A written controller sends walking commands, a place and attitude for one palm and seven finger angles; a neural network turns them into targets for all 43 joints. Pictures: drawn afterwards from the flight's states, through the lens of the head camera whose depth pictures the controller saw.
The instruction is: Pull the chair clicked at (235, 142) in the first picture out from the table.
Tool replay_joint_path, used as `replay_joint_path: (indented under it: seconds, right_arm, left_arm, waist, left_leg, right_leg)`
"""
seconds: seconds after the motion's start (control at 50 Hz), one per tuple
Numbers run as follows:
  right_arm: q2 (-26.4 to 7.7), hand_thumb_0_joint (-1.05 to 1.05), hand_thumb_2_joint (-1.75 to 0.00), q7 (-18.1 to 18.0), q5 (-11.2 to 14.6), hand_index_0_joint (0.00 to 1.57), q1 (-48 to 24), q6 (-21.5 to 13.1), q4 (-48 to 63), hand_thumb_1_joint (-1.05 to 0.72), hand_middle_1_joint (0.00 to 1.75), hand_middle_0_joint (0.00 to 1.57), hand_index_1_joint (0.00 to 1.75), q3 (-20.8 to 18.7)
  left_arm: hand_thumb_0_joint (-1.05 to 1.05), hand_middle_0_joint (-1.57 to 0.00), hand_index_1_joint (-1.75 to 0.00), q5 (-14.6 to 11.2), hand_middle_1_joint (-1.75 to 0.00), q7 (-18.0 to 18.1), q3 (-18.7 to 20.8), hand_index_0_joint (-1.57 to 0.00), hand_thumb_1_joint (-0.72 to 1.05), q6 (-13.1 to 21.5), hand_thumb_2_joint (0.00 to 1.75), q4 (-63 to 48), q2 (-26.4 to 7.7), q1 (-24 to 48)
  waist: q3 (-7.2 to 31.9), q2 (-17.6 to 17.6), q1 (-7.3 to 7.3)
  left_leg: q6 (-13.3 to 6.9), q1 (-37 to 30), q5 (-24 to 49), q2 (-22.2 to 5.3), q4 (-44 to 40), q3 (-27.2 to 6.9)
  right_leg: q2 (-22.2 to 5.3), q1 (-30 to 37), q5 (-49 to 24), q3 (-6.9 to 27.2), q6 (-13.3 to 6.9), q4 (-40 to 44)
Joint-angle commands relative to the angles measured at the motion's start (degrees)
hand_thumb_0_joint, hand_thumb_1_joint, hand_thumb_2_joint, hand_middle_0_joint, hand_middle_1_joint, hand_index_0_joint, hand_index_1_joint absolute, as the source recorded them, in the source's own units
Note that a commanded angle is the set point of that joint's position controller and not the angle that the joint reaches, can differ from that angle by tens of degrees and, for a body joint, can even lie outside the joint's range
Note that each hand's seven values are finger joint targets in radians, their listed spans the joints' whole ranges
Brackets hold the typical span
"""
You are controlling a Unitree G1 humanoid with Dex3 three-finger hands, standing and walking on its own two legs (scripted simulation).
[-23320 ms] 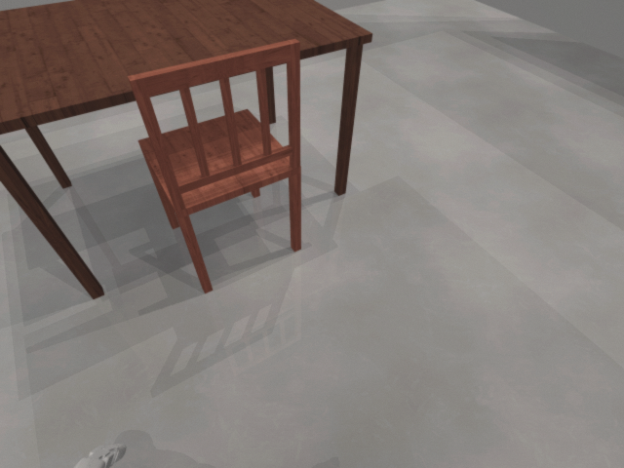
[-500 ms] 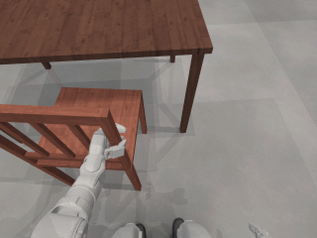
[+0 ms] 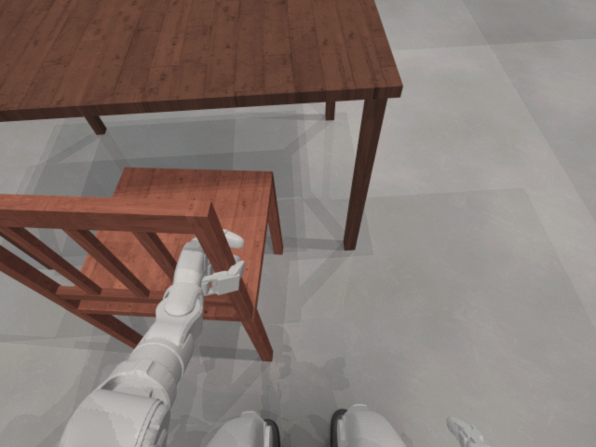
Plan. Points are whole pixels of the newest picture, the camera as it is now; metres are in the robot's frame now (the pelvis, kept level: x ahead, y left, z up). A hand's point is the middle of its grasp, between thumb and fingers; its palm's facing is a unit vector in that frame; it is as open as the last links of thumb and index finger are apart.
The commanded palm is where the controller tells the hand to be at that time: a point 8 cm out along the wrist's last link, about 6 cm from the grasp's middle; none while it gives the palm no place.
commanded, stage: step backward, pulling the chair out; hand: left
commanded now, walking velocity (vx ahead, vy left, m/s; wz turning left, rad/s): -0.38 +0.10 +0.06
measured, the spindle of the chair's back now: (112, 264) +0.40 +0.33 -0.09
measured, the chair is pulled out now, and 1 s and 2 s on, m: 0.17 0.21 0.21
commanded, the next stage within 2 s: none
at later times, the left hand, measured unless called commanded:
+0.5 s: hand (227, 286) +0.34 +0.11 -0.05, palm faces -0.09 -0.98 -0.18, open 6.1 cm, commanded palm +0.33 +0.17 -0.05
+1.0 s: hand (225, 302) +0.32 +0.12 -0.05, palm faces -0.11 -0.98 -0.19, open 6.1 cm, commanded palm +0.32 +0.17 -0.04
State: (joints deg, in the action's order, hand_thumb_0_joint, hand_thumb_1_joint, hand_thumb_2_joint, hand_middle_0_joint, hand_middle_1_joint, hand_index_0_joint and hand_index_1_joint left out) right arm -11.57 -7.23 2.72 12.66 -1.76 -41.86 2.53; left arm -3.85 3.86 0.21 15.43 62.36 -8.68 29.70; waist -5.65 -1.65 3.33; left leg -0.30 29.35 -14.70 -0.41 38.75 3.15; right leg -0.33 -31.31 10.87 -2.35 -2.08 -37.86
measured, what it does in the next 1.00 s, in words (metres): steps on the spot: left foot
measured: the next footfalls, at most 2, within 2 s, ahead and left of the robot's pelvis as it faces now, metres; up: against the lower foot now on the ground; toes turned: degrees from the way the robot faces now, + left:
left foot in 0.18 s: +0.01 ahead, +0.15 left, +0.00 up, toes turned +0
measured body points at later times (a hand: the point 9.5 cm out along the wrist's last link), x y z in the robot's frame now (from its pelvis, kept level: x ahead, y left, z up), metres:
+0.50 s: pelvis -0.03 +0.01 +0.01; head +0.06 +0.00 +0.44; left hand +0.34 +0.17 -0.04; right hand +0.06 -0.23 -0.13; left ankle -0.03 +0.15 -0.72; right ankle +0.09 -0.10 -0.72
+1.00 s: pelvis -0.04 +0.02 +0.00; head +0.03 +0.00 +0.44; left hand +0.32 +0.17 -0.04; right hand +0.04 -0.24 -0.13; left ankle -0.03 +0.15 -0.72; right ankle +0.09 -0.10 -0.72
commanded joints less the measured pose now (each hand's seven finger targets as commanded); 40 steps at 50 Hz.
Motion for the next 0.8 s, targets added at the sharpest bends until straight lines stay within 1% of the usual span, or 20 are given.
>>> replay_joint_path:
  seconds: [0.0, 0.04, 0.06, 0.1, 0.12, 0.14, 0.16, 0.18, 0.2, 0.22, 0.3, 0.36, 0.4, 0.46, 0.54, 0.6, 0.66, 0.72, 0.76, 0.78]
  right_arm:
    - [-9.09, 0.00, -0.90, -0.40, -0.07, 0.20, 4.11, -2.69, 3.80, -0.90, 0.30, 0.20, 0.30, -4.22]
    - [-8.93, 0.00, -0.90, -0.12, -0.04, 0.20, 3.04, -2.94, 3.79, -0.90, 0.30, 0.20, 0.30, -3.75]
    - [-9.48, 0.00, -0.90, -0.09, -0.01, 0.20, 3.20, -3.04, 3.55, -0.90, 0.30, 0.20, 0.30, -3.75]
    - [-10.00, 0.00, -0.90, -0.28, -0.10, 0.20, 3.94, -2.91, 2.30, -0.90, 0.30, 0.20, 0.30, -3.34]
    - [-10.55, 0.00, -0.90, -0.59, -0.13, 0.20, 4.11, -2.71, 2.05, -0.90, 0.30, 0.20, 0.30, -3.38]
    - [-11.35, 0.00, -0.90, -0.86, -0.36, 0.20, 4.32, -2.47, 2.40, -0.90, 0.30, 0.20, 0.30, -3.81]
    - [-11.92, 0.00, -0.90, -1.02, -0.54, 0.20, 3.45, -2.01, 3.72, -0.90, 0.30, 0.20, 0.30, -4.18]
    - [-10.87, 0.00, -0.90, -0.79, -0.56, 0.20, 4.54, -1.45, 3.92, -0.90, 0.30, 0.20, 0.30, -4.45]
    - [-9.92, 0.00, -0.90, -0.34, -0.26, 0.20, 5.17, -1.08, 4.59, -0.90, 0.30, 0.20, 0.30, -4.60]
    - [-9.22, 0.00, -0.90, -0.39, -0.87, 0.20, 4.40, -0.58, 5.71, -0.90, 0.30, 0.20, 0.30, -4.20]
    - [-9.83, 0.00, -0.90, -0.59, -1.00, 0.20, 4.18, 1.44, 7.33, -0.90, 0.30, 0.20, 0.30, -4.89]
    - [-9.66, 0.00, -0.90, -0.57, -1.02, 0.20, 3.19, 2.31, 8.81, -0.90, 0.30, 0.20, 0.30, -4.86]
    - [-9.24, 0.00, -0.90, -0.52, -0.80, 0.20, 3.10, 2.62, 9.07, -0.90, 0.30, 0.20, 0.30, -4.68]
    - [-9.43, 0.00, -0.90, -0.53, -0.76, 0.20, 3.02, 2.54, 8.95, -0.90, 0.30, 0.20, 0.30, -4.49]
    - [-8.71, 0.00, -0.90, -0.36, -0.37, 0.20, 4.01, 1.68, 7.60, -0.90, 0.30, 0.20, 0.30, -4.12]
    - [-8.67, 0.00, -0.90, -0.38, -0.17, 0.20, 4.66, 0.82, 5.86, -0.90, 0.30, 0.20, 0.30, -3.93]
    - [-9.32, 0.00, -0.90, -0.64, -0.08, 0.20, 4.29, 0.39, 5.15, -0.90, 0.30, 0.20, 0.30, -3.76]
    - [-9.34, 0.00, -0.90, -1.10, 0.23, 0.20, 2.67, 0.23, 6.43, -0.90, 0.30, 0.20, 0.30, -3.14]
    - [-9.50, 0.00, -0.90, -1.53, 0.09, 0.20, 1.56, 0.16, 7.09, -0.90, 0.30, 0.20, 0.30, -2.94]
    - [-9.05, 0.00, -0.90, -1.62, 0.06, 0.20, 1.71, 0.21, 7.08, -0.90, 0.30, 0.20, 0.30, -2.92]
  left_arm:
    - [0.00, -0.50, -1.45, 2.77, -1.45, 2.85, 0.70, -0.50, 0.90, 3.01, 0.90, -8.69, -10.85, 18.00]
    - [0.00, -0.50, -1.45, 3.08, -1.45, 2.69, 0.90, -0.50, 0.90, 2.46, 0.90, -9.71, -10.43, 18.82]
    - [0.00, -0.50, -1.45, 3.01, -1.45, 2.57, 0.62, -0.50, 0.90, 2.02, 0.90, -9.68, -10.02, 18.89]
    - [0.00, -0.50, -1.45, 3.06, -1.45, 2.59, 0.62, -0.50, 0.90, 1.52, 0.90, -9.98, -9.91, 19.34]
    - [0.00, -0.50, -1.45, 2.89, -1.45, 2.61, -0.06, -0.50, 0.90, 1.33, 0.90, -10.42, -9.14, 19.39]
    - [0.00, -0.50, -1.45, 3.08, -1.45, 2.52, -0.71, -0.50, 0.90, 1.14, 0.90, -11.35, -8.37, 19.08]
    - [0.00, -0.50, -1.45, 3.38, -1.45, 2.43, -1.49, -0.50, 0.90, 1.10, 0.90, -12.39, -7.85, 20.35]
    - [0.00, -0.50, -1.45, 3.44, -1.45, 2.20, -1.76, -0.50, 0.90, 1.11, 0.90, -13.25, -6.52, 20.85]
    - [0.00, -0.50, -1.45, 3.39, -1.45, 1.60, -3.12, -0.50, 0.90, 1.15, 0.90, -14.93, -5.00, 22.09]
    - [0.00, -0.50, -1.45, 3.59, -1.45, 1.05, -4.20, -0.50, 0.90, 1.58, 0.90, -17.71, -4.00, 24.37]
    - [0.00, -0.50, -1.45, 3.68, -1.45, 0.98, -2.26, -0.50, 0.90, 1.03, 0.90, -16.27, -5.61, 18.48]
    - [0.00, -0.50, -1.45, 3.43, -1.45, 0.74, -1.27, -0.50, 0.90, 1.07, 0.90, -17.88, -7.02, 17.05]
    - [0.00, -0.50, -1.45, 3.27, -1.45, 0.83, -1.12, -0.50, 0.90, 1.15, 0.90, -17.84, -7.02, 15.72]
    - [0.00, -0.50, -1.45, 3.18, -1.45, 1.23, -0.32, -0.50, 0.90, 1.44, 0.90, -17.22, -8.48, 14.27]
    - [0.00, -0.50, -1.45, 3.38, -1.45, 1.75, -0.13, -0.50, 0.90, 2.33, 0.90, -15.92, -9.46, 16.24]
    - [0.00, -0.50, -1.45, 3.56, -1.45, 2.14, 0.36, -0.50, 0.90, 2.74, 0.90, -13.49, -10.37, 17.08]
    - [0.00, -0.50, -1.45, 3.71, -1.45, 2.34, 0.04, -0.50, 0.90, 3.01, 0.90, -12.80, -10.36, 18.03]
    - [0.00, -0.50, -1.45, 3.50, -1.45, 2.17, -1.74, -0.50, 0.90, 3.23, 0.90, -13.44, -7.99, 18.58]
    - [0.00, -0.50, -1.45, 3.65, -1.45, 2.27, -1.80, -0.50, 0.90, 3.36, 0.90, -14.46, -7.83, 19.77]
    - [0.00, -0.50, -1.45, 3.62, -1.45, 2.25, -1.94, -0.50, 0.90, 3.32, 0.90, -14.47, -7.35, 19.79]
  waist:
    - [24.97, 8.61, -1.37]
    - [26.13, 9.25, -1.46]
    - [26.84, 8.02, -0.98]
    - [26.53, 6.28, -0.22]
    - [26.26, 4.38, 0.22]
    - [26.82, 0.52, 0.20]
    - [26.29, -3.77, -0.08]
    - [28.02, -2.37, -0.42]
    - [30.20, -0.74, 0.03]
    - [31.18, -4.37, 0.77]
    - [30.81, -3.78, 0.24]
    - [29.49, -2.07, 0.00]
    - [28.86, -1.04, -0.18]
    - [27.03, -0.98, -0.54]
    - [25.95, 4.88, -0.32]
    - [25.91, 8.06, -0.34]
    - [26.07, 5.12, -0.09]
    - [24.64, -1.02, -0.73]
    - [23.09, -6.19, -1.08]
    - [22.74, -5.82, -1.24]
  left_leg:
    - [1.25, -8.41, -12.21, 0.06, 9.90, -6.31]
    - [1.27, -5.18, -13.69, 0.32, 11.52, -7.90]
    - [1.30, -5.11, -12.64, -0.03, 9.29, -8.63]
    - [1.18, -7.22, -8.49, -1.35, -1.37, -8.78]
    - [0.95, -8.88, -1.16, -2.18, -8.40, -8.52]
    - [-0.17, -10.48, 12.24, -4.80, -13.75, -10.48]
    - [-1.37, -12.33, 24.70, -8.16, -12.30, -13.79]
    - [-1.72, -14.46, 31.74, -9.36, -9.58, -12.87]
    - [-1.22, -16.06, 31.72, -8.88, -8.07, -10.10]
    - [-0.36, -16.61, 31.80, -8.08, -8.33, -9.05]
    - [0.74, -14.08, 30.89, -8.53, -8.10, -9.21]
    - [0.75, -9.86, 21.19, -7.92, -8.53, -8.46]
    - [0.59, -7.96, 13.97, -7.10, -8.29, -7.86]
    - [0.02, -6.18, 2.57, -5.35, -8.46, -7.14]
    - [0.06, -8.62, -6.38, -2.03, -5.49, -5.36]
    - [0.35, -11.76, -8.63, -0.26, -3.22, -3.88]
    - [-0.07, -13.26, -5.51, -1.34, -7.03, -4.47]
    - [-1.59, -8.03, -0.92, -6.19, -14.49, -8.25]
    - [-2.08, -3.99, 0.48, -8.09, -16.65, -9.21]
    - [-2.05, -3.81, 4.24, -8.64, -16.07, -9.53]
  right_leg:
    - [-19.12, 13.28, 4.00, 21.21, -5.21, 20.80]
    - [-19.78, 19.75, -7.48, 18.93, -6.00, 18.52]
    - [-19.62, 21.90, -14.65, 17.09, -6.13, 16.22]
    - [-17.38, 23.64, -22.86, 11.57, -4.04, 11.91]
    - [-14.92, 23.19, -23.97, 8.65, -2.19, 8.92]
    - [-10.68, 21.47, -23.28, 5.71, 0.49, 5.30]
    - [-6.81, 17.76, -21.85, 3.50, 2.43, 2.38]
    - [-5.29, 17.61, -22.08, 3.35, 2.95, 1.95]
    - [-5.43, 19.42, -23.12, 3.84, 2.79, 3.22]
    - [-6.32, 19.61, -25.74, 3.62, 2.36, 2.52]
    - [-6.23, 20.41, -26.20, 4.01, 1.23, 1.89]
    - [-6.87, 21.83, -24.08, 5.04, 0.73, 2.95]
    - [-7.60, 21.66, -20.03, 6.04, 0.33, 4.17]
    - [-8.31, 19.52, -8.31, 7.81, 0.18, 8.19]
    - [-10.88, 15.63, 2.82, 10.89, -0.09, 16.74]
    - [-12.64, 14.38, 5.25, 10.91, -0.26, 20.78]
    - [-11.15, 13.72, 4.05, 8.30, 0.89, 19.40]
    - [-5.95, 15.44, 4.52, 4.63, 2.99, 11.18]
    - [-4.45, 16.82, 2.18, 3.46, 2.65, 4.99]
    - [-4.05, 17.28, -0.66, 3.38, 2.48, 3.27]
